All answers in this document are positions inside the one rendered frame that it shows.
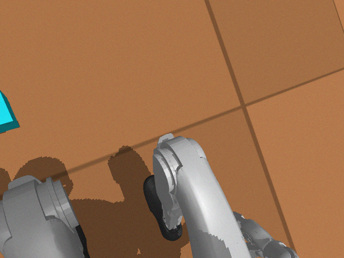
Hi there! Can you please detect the right robot foot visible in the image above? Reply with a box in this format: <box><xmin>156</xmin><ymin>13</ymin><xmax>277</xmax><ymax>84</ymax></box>
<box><xmin>143</xmin><ymin>175</ymin><xmax>182</xmax><ymax>241</ymax></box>

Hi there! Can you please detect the right robot arm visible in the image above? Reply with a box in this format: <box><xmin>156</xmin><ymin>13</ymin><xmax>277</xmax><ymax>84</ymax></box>
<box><xmin>263</xmin><ymin>240</ymin><xmax>299</xmax><ymax>258</ymax></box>

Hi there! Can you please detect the carton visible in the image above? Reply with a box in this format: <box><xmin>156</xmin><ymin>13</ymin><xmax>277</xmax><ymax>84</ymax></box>
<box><xmin>0</xmin><ymin>91</ymin><xmax>20</xmax><ymax>133</ymax></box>

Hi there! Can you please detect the left robot foot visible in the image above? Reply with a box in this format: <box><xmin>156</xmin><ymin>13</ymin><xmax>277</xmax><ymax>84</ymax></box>
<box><xmin>75</xmin><ymin>224</ymin><xmax>90</xmax><ymax>258</ymax></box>

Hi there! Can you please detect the right robot hand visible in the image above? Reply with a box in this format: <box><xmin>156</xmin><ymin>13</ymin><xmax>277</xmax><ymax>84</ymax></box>
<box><xmin>233</xmin><ymin>212</ymin><xmax>275</xmax><ymax>258</ymax></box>

